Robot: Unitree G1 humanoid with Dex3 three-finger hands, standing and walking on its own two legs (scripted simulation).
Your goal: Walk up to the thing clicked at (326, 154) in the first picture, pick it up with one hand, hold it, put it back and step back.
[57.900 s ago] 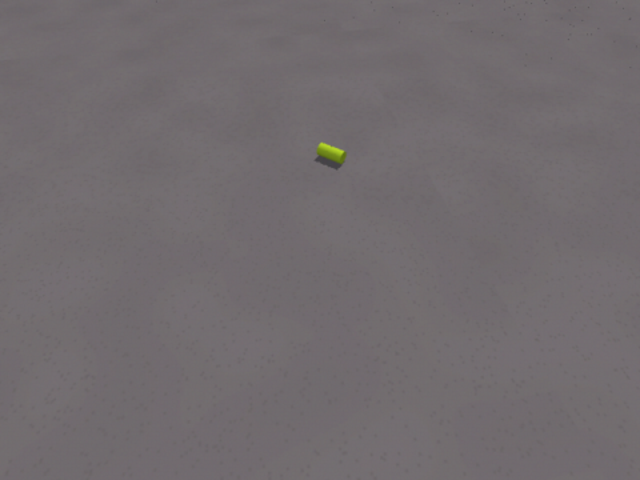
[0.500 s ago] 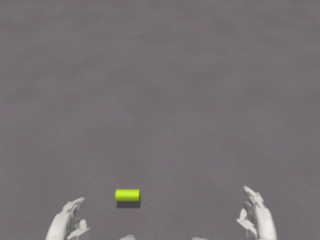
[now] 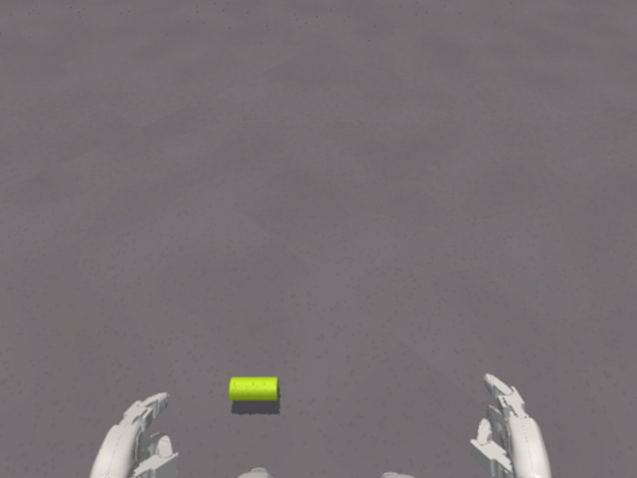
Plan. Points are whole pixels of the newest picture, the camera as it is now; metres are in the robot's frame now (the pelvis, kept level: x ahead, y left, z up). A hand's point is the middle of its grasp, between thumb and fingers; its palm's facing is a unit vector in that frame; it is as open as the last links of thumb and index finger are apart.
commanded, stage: home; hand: left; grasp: from above
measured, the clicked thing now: (254, 388) +0.47 +0.17 -0.68
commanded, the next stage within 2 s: stand in 0.40 s
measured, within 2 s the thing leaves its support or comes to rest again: neither
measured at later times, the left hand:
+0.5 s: hand (171, 465) +0.16 +0.18 -0.04, palm faces +0.04 -0.98 -0.20, open 7.4 cm
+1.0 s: hand out of the picture +0.04 +0.24 -0.11, palm faces +0.04 -0.95 -0.32, open 7.4 cm
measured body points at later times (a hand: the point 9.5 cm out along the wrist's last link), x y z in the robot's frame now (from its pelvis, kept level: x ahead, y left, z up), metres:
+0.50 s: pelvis +0.00 +0.00 +0.00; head +0.01 +0.00 +0.45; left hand +0.16 +0.23 -0.03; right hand +0.16 -0.24 -0.06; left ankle +0.01 +0.13 -0.68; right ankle -0.01 -0.14 -0.68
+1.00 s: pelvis +0.00 +0.01 +0.05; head +0.01 +0.01 +0.50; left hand +0.04 +0.29 -0.09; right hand +0.08 -0.27 -0.08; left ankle +0.01 +0.13 -0.68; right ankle -0.01 -0.14 -0.68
